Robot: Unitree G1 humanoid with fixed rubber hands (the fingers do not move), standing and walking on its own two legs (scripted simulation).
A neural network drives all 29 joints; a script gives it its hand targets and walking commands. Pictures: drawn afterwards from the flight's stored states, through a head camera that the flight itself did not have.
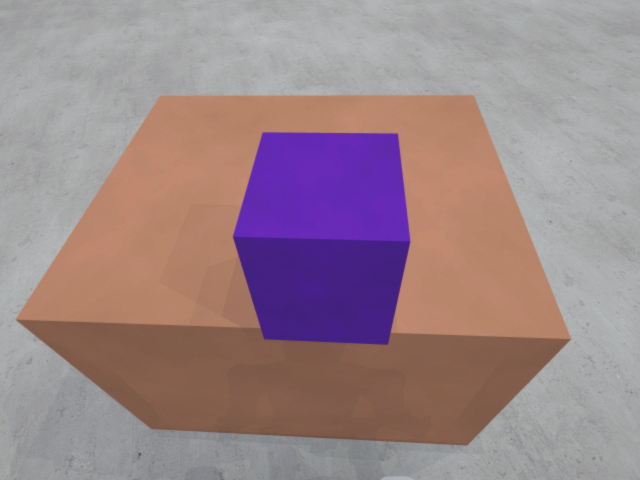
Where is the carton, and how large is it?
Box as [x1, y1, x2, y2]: [233, 132, 409, 344]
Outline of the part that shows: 263,132 233,234 233,238 264,338 387,344 409,245 409,234 397,133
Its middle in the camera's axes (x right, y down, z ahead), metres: +0.01 +0.00 +0.60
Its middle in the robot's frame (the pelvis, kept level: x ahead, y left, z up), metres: +0.44 +0.01 +0.02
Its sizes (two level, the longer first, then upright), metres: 0.210 0.200 0.250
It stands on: a pedestal, 0.65 m high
